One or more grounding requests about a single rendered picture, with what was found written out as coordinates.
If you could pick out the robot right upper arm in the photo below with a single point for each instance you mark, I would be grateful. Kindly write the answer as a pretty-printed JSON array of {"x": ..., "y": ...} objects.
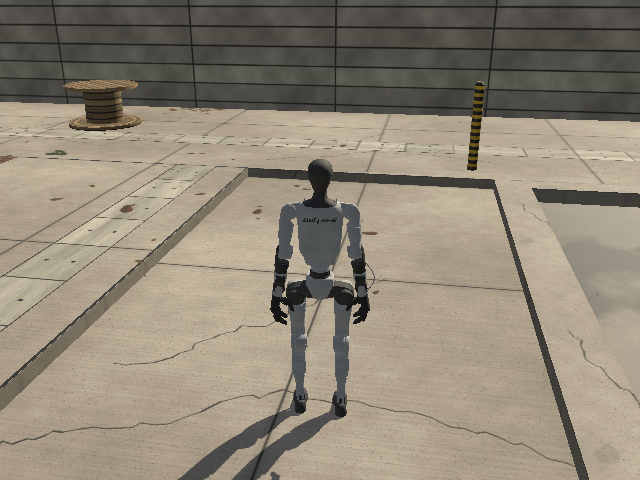
[{"x": 351, "y": 212}]

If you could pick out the robot right hand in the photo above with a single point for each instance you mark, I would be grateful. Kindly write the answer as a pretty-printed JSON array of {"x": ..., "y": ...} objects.
[{"x": 363, "y": 310}]

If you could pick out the left robot forearm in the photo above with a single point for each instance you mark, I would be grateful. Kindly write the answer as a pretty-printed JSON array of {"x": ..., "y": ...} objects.
[{"x": 280, "y": 273}]

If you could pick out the humanoid robot head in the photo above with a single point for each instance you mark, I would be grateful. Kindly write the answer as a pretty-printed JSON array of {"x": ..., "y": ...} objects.
[{"x": 320, "y": 173}]

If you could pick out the robot left thigh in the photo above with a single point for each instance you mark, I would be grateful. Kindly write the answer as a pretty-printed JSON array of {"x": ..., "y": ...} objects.
[{"x": 296, "y": 291}]

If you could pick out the robot left hand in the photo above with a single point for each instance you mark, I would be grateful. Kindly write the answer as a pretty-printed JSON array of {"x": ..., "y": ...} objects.
[{"x": 276, "y": 310}]

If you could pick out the robot left upper arm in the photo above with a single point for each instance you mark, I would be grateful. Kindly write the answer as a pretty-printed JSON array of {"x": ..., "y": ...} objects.
[{"x": 288, "y": 212}]

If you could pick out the right robot forearm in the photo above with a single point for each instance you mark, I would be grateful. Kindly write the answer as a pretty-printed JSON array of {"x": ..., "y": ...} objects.
[{"x": 359, "y": 274}]

